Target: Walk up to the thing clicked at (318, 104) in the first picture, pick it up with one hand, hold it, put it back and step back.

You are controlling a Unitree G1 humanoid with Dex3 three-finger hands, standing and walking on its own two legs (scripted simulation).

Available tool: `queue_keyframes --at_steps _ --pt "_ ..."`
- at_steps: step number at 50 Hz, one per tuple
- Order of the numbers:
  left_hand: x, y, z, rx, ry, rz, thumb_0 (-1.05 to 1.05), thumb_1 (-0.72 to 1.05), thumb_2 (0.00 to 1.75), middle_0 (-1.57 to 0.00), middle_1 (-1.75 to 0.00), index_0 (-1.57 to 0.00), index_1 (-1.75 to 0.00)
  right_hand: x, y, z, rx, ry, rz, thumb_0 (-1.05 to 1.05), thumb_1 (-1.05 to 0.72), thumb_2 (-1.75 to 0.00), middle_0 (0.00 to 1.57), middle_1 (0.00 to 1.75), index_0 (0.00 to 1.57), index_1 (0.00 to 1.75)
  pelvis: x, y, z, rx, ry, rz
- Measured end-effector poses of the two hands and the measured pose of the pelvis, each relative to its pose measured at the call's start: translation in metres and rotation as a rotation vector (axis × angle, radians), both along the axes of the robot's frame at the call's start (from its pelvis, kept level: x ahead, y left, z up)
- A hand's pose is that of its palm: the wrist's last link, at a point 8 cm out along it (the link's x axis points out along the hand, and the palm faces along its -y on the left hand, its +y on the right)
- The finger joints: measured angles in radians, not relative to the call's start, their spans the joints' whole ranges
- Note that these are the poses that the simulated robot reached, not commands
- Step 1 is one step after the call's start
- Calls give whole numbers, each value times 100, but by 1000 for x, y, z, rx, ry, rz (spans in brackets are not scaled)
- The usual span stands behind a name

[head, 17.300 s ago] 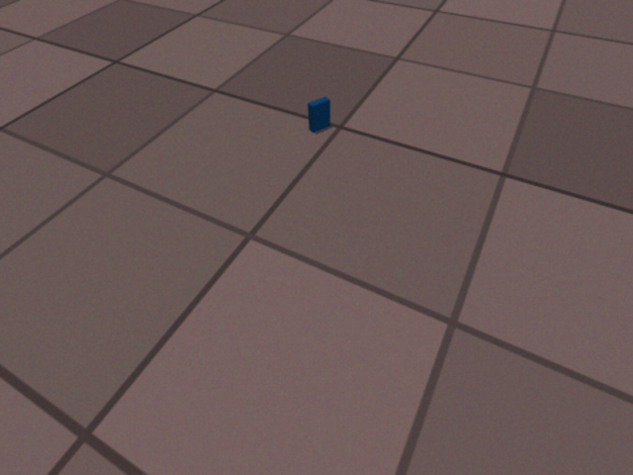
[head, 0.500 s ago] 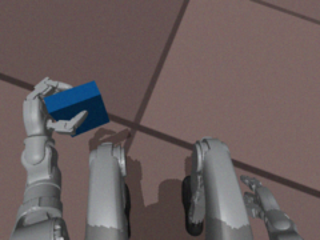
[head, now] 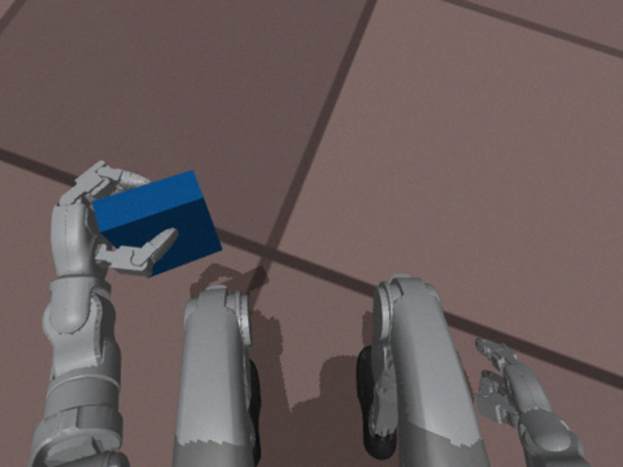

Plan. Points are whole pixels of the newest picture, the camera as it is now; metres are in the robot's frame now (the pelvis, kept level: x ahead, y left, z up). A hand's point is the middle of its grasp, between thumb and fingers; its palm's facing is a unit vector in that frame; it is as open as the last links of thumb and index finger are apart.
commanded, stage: lift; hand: left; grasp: from the side
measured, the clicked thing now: (167, 229) +0.39 +0.19 -0.07
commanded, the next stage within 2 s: hold in 1.68 s
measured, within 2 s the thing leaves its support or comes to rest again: neither
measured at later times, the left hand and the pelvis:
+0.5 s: hand (53, 166) +0.38 +0.21 +0.15, palm faces +0.12 -0.99 -0.05, open 8.6 cm; pelvis +0.03 +0.00 +0.13, yaw +1 degrees
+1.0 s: hand out of the picture +0.38 +0.21 +0.28, palm faces +0.10 -0.99 -0.04, open 8.6 cm; pelvis +0.06 +0.01 +0.25, yaw +2 degrees
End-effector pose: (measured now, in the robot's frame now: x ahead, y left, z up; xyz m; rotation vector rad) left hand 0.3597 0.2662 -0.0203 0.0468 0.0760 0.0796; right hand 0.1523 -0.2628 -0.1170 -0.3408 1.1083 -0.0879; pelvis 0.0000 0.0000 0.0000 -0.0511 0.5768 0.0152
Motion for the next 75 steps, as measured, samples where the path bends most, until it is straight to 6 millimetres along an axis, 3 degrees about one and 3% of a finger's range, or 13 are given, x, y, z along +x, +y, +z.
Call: queue_keyframes --at_steps 15,28,39,53,75 --pt "-4 -1 90 5 8 21 2 -21 103 -84 -112 -81 -109 28 13 70 33 -79 -31 1 -90 -89 20 30 20 30 13 3 69 0 -9 10" --pt "-10 -8 194 -3 15 47 2 -21 103 -84 -112 -80 -110 46 27 164 49 -150 -45 1 -90 -89 20 30 20 30 33 6 154 0 -98 24" --pt "-3 -3 263 -5 3 56 2 -21 103 -84 -112 -80 -110 46 30 236 44 -187 -50 1 -89 -89 20 30 20 30 48 8 216 6 -200 34" --pt "-3 -10 308 -12 13 28 2 -21 104 -84 -112 -81 -109 40 31 276 54 -152 -46 1 -90 -89 20 30 20 30 59 9 261 22 -289 34" --pt "8 -24 351 -27 -3 21 2 -21 104 -83 -113 -79 -111 47 26 314 43 -157 -65 1 -90 -89 20 30 20 30 72 3 299 37 -386 32"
